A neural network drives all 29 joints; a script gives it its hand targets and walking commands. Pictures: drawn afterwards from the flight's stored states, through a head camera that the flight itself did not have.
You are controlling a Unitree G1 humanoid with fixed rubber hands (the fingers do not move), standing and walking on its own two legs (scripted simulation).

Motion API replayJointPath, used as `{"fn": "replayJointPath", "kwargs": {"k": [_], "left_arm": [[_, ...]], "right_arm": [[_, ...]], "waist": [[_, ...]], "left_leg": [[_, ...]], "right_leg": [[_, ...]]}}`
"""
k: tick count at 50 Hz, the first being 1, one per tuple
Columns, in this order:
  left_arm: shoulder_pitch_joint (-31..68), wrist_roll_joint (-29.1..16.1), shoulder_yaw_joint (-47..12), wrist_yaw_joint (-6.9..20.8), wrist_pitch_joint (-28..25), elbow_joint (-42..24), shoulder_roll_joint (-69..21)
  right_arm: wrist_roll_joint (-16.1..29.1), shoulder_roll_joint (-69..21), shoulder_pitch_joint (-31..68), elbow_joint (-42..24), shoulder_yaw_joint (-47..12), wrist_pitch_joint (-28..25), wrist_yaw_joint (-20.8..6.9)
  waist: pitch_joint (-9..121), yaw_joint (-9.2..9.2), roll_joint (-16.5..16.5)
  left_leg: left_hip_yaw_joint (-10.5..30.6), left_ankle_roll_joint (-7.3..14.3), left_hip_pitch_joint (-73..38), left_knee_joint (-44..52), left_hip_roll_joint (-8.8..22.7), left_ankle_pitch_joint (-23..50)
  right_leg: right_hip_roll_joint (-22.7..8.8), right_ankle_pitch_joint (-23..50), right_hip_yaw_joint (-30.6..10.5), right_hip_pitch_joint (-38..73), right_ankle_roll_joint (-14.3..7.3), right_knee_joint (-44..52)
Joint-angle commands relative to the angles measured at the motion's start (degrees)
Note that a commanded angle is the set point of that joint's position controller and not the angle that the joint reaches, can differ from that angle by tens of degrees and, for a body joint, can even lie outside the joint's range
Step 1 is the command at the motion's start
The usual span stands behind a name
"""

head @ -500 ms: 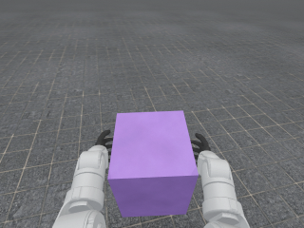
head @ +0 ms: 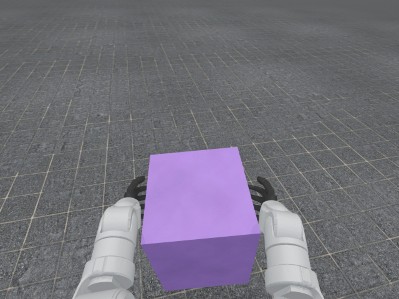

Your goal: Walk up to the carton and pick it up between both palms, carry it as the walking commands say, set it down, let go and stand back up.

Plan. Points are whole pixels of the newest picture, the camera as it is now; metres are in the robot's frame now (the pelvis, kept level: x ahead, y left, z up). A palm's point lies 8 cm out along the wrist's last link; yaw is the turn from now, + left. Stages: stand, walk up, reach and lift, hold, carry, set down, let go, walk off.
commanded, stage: reach and lift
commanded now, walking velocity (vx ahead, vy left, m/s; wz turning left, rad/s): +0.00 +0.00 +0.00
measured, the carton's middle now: (200, 220) +0.32 +0.01 +0.00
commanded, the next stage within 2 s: hold in 0.32 s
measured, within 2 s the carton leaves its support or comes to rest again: neither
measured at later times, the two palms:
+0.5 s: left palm (130, 214) +0.29 +0.16 +0.05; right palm (269, 213) +0.30 -0.14 +0.07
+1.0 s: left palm (130, 208) +0.29 +0.15 +0.08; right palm (276, 206) +0.29 -0.14 +0.10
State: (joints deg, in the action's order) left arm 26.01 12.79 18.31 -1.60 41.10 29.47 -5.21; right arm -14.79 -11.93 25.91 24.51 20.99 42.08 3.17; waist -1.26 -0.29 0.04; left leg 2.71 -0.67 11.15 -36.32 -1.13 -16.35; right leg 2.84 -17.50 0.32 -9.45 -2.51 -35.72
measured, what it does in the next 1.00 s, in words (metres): stands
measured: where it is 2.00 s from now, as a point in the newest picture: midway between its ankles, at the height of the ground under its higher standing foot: outside the picture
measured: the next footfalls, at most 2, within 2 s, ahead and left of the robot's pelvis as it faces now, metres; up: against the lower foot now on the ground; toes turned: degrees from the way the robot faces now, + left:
left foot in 1.58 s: -0.12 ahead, +0.16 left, +0.00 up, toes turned +2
right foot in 1.78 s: -0.08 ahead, -0.09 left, +0.00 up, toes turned +2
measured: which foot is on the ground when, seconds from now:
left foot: down 0.00-1.00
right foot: down 0.00-1.00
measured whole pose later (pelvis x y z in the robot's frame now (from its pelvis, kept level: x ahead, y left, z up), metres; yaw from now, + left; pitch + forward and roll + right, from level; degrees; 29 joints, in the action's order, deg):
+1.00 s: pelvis -0.02 +0.00 +0.00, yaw +0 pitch -2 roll +0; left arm 20.4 9.0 12.3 -3.4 52.5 4.4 -6.8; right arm -11.3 -11.3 23.1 2.0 14.7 53.7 2.2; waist 1.2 -0.9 0.0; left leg 2.7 -0.6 22.0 -36.9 -1.1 -13.2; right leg 2.7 -14.6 0.5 -20.4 -2.4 -36.6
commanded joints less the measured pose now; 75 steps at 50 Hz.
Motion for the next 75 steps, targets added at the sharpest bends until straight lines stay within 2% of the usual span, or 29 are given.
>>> {"fn": "replayJointPath", "kwargs": {"k": [1, 3, 8, 13, 23, 28, 31, 36, 37, 38, 40, 42, 45, 48, 49, 52, 54, 56, 57, 59, 61, 62, 63, 64, 65, 67, 70, 72, 75], "left_arm": [[37.1, -15.8, -32.9, 14.4, -0.3, -8.2, -62.6], [38.4, -16.0, -34.0, 14.4, -0.4, -10.1, -62.4], [35.3, -16.3, -34.8, 14.8, 0.2, -7.9, -63.2], [36.9, -15.8, -35.2, 14.7, 0.1, -11.6, -62.5], [34.3, -16.4, -35.6, 14.8, 0.8, -12.6, -62.5], [31.4, -15.7, -36.0, 15.1, 1.5, -11.8, -61.6], [34.7, -17.9, -38.4, 15.1, 0.8, -17.0, -62.4], [33.0, -16.1, -36.2, 15.4, 1.7, -13.9, -62.1], [33.8, -14.5, -36.1, 14.9, 2.4, -13.0, -60.1], [36.0, -15.2, -37.4, 14.3, 2.3, -15.2, -59.9], [37.8, -17.1, -39.2, 13.2, 2.9, -18.8, -60.8], [35.9, -19.5, -41.7, 11.8, 4.4, -24.6, -60.6], [32.9, -21.3, -44.5, 10.0, 7.3, -31.3, -59.8], [30.2, -24.2, -48.3, 7.6, 11.3, -40.5, -59.4], [29.3, -24.9, -49.3, 6.9, 13.0, -41.9, -60.1], [21.1, -25.1, -48.9, 3.9, 17.8, -46.2, -55.5], [18.6, -25.1, -48.4, 2.5, 20.4, -47.9, -54.9], [16.3, -24.7, -48.2, 1.1, 23.1, -49.3, -53.5], [20.5, -25.8, -49.6, 0.9, 23.5, -52.6, -53.3], [19.8, -26.7, -49.6, 0.1, 24.9, -52.8, -54.5], [18.4, -27.6, -49.1, 0.1, 25.9, -53.4, -55.4], [21.1, -28.5, -48.9, -0.2, 26.2, -55.5, -55.6], [20.0, -27.9, -47.3, -0.1, 26.8, -54.8, -53.3], [18.4, -27.1, -46.3, -0.3, 27.3, -54.3, -51.7], [15.8, -25.6, -45.0, -0.5, 28.0, -51.4, -51.6], [14.9, -25.6, -44.2, -0.4, 27.6, -51.5, -53.3], [14.6, -26.1, -43.5, -0.2, 27.1, -53.4, -53.6], [12.8, -26.3, -43.5, -0.5, 27.1, -53.9, -53.8], [8.3, -25.4, -42.6, -0.9, 27.4, -52.5, -52.0]], "right_arm": [[14.9, -54.7, 34.7, -1.1, -34.9, -0.6, -13.9], [14.9, -54.9, 33.4, -0.4, -34.2, -0.6, -14.0], [14.9, -53.9, 33.0, -3.2, -36.1, -0.4, -14.0], [13.8, -54.5, 29.7, -0.3, -33.8, -0.1, -14.4], [15.2, -56.4, 28.6, -1.7, -35.9, 0.7, -14.8], [14.5, -55.2, 25.4, -1.3, -35.5, 1.2, -15.0], [15.3, -55.8, 26.7, -3.8, -36.9, 0.9, -14.9], [14.1, -55.4, 25.9, -2.2, -34.9, 1.0, -15.0], [13.8, -51.2, 27.7, -4.3, -33.2, 1.8, -15.4], [14.2, -51.4, 29.6, -6.3, -34.0, 1.9, -15.4], [15.8, -53.2, 30.8, -8.5, -36.3, 2.6, -14.6], [18.3, -53.8, 28.8, -13.4, -39.7, 4.3, -13.6], [20.8, -54.4, 25.3, -18.8, -42.8, 7.6, -12.3], [24.2, -55.0, 24.1, -27.6, -46.8, 11.4, -10.0], [25.1, -55.1, 24.7, -30.6, -48.0, 12.9, -9.1], [24.6, -50.9, 10.0, -31.4, -46.9, 18.0, -6.7], [26.3, -50.8, 11.9, -36.8, -48.2, 20.0, -5.4], [25.7, -48.4, 7.8, -37.6, -46.9, 22.6, -4.2], [25.4, -48.2, 7.2, -36.8, -46.0, 23.3, -4.0], [26.9, -49.4, 10.6, -41.7, -47.9, 24.1, -2.7], [26.9, -48.0, 9.3, -44.7, -47.7, 24.7, -1.6], [27.7, -49.6, 11.2, -45.1, -47.9, 25.2, -1.2], [27.7, -48.9, 11.7, -45.5, -47.9, 26.0, -1.0], [25.8, -47.0, 9.0, -43.0, -46.4, 26.8, -0.7], [25.5, -46.8, 10.0, -42.9, -46.5, 27.1, -0.5], [26.5, -48.8, 11.1, -44.6, -47.8, 27.0, -0.5], [28.5, -50.5, 12.2, -46.1, -49.2, 26.9, -0.6], [29.0, -50.5, 11.9, -47.9, -49.7, 26.8, 0.0], [28.3, -48.4, 9.3, -47.2, -48.8, 27.4, 0.6]], "waist": [[17.4, -1.54, 1.1], [16.6, -1.83, -1.4], [16.3, -2.11, 0.4], [16.2, -2.69, -1.5], [15.4, -2.06, 0.8], [13.6, -2.04, -0.9], [16.6, -2.92, 0.9], [11.4, -3.12, -1.3], [10.8, 0.26, -2.6], [9.0, 0.26, -2.8], [10.1, 0.4, -1.1], [16.8, 0.56, 0.7], [24.2, 0.35, -0.3], [27.1, 0.76, -0.2], [27.7, 0.66, 2.5], [30.3, 0.29, 3.0], [28.7, 0.2, -1.8], [25.4, -0.06, -9.0], [23.5, -0.14, -13.6], [22.6, 0.41, -11.9], [22.3, 0.81, -10.6], [22.0, 0.82, -5.7], [21.0, 1.44, 8.4], [21.1, 1.5, 15.8], [20.7, 0.73, 11.7], [19.1, 0.06, 7.8], [20.8, -0.02, 9.6], [24.7, 0.33, 12.1], [28.4, 0.76, 15.6]], "left_leg": [[3.3, 1.3, -5.5, 9.9, -2.2, 7.4], [2.9, 1.2, -4.9, 10.2, -2.4, 6.4], [3.0, 1.4, -5.1, 10.2, -2.4, 8.4], [3.1, 1.1, -5.2, 10.4, -2.2, 7.0], [3.1, 1.8, -5.2, 10.5, -2.5, 5.7], [2.9, 1.5, -4.4, 11.3, -2.4, 6.7], [3.2, 1.6, -5.5, 10.9, -2.2, 7.7], [2.5, 1.3, -2.7, 11.3, -2.7, 1.2], [6.5, 2.3, 10.1, 11.6, 7.1, -3.6], [10.1, 2.9, 13.0, 14.0, 7.5, -10.3], [9.2, 3.0, 13.9, 11.3, 8.1, -4.7], [6.0, 1.9, 13.4, 5.2, 6.1, 9.2], [4.4, 2.4, 9.1, 1.1, 6.5, 19.5], [2.9, 2.2, 10.7, -3.4, 5.3, 19.9], [2.5, 2.2, 11.3, -5.3, 5.2, 18.9], [2.0, 2.5, 10.9, -6.0, 5.9, 21.3], [5.7, 3.7, 9.9, 0.1, 7.7, 20.9], [16.7, 6.8, 10.1, 11.2, 13.9, 20.0], [19.3, 8.2, 10.5, 14.1, 16.0, 19.6], [19.1, 9.0, 15.0, 15.8, 16.9, 13.3], [14.7, 6.3, 20.9, 12.9, 13.1, 5.7], [11.8, 3.9, 24.6, 9.3, 9.7, -0.8], [5.4, 1.3, 30.3, -2.6, 2.6, -9.8], [-2.9, 0.3, 25.5, -24.4, -3.7, -13.8], [-3.9, -0.6, 21.2, -34.2, -1.7, -12.2], [-2.7, -0.7, 20.1, -36.3, 0.6, -8.1], [-4.2, -1.8, 19.3, -29.1, 0.5, -9.1], [-5.6, -2.2, 19.7, -19.6, -0.2, -12.0], [-7.6, -1.5, 14.3, -9.3, -1.4, -10.6]], "right_leg": [[-0.6, 11.1, -6.8, 4.6, 2.3, 11.4], [-0.4, 10.1, -6.5, 4.9, 2.3, 11.6], [-0.4, 12.3, -6.5, 5.3, 2.3, 11.8], [-0.7, 10.9, -6.9, 4.9, 1.8, 11.7], [-0.6, 8.4, -7.0, 5.0, 2.6, 12.4], [-0.8, 10.3, -6.9, 5.2, 1.8, 12.8], [-0.1, 11.2, -6.6, 6.2, 1.9, 12.1], [-0.5, 3.9, -7.0, 4.3, 1.6, 13.2], [-10.3, -8.4, -4.7, -3.6, -0.6, 8.9], [-9.3, -13.4, -7.0, -6.4, -1.3, 9.7], [-9.8, -9.4, -7.1, -7.0, -1.4, 9.8], [-11.4, 1.3, -7.6, -2.5, -1.7, 8.0], [-12.8, 12.7, -6.0, -1.2, -3.3, 3.5], [-14.6, 23.2, -7.4, 0.3, -4.9, 1.7], [-15.1, 25.2, -7.6, 0.4, -5.1, 2.3], [-15.9, 35.3, -6.6, 1.2, -5.8, -1.8], [-12.4, 22.0, -4.6, -3.6, -3.6, -3.5], [-5.1, -3.1, -1.0, -9.8, -0.3, -8.1], [-2.1, -9.1, 1.2, -12.0, 0.9, -8.3], [-2.5, -9.8, 1.1, -9.2, 1.2, -7.2], [-4.1, -6.4, -1.2, -4.7, -0.1, -1.6], [-6.7, -5.4, -5.4, -1.9, -1.2, 4.2], [-16.7, -8.1, -18.6, -1.6, -3.4, 16.2], [-25.8, -10.3, -27.7, -10.9, -8.6, 24.4], [-27.0, -15.3, -24.8, -15.7, -9.2, 26.3], [-22.7, -4.2, -17.2, -15.3, -8.1, 23.2], [-18.0, 9.7, -12.2, -8.8, -5.1, 18.3], [-18.5, 22.2, -12.4, -2.1, -5.1, 14.7], [-19.1, 24.4, -12.1, -0.9, -4.7, 13.3]]}}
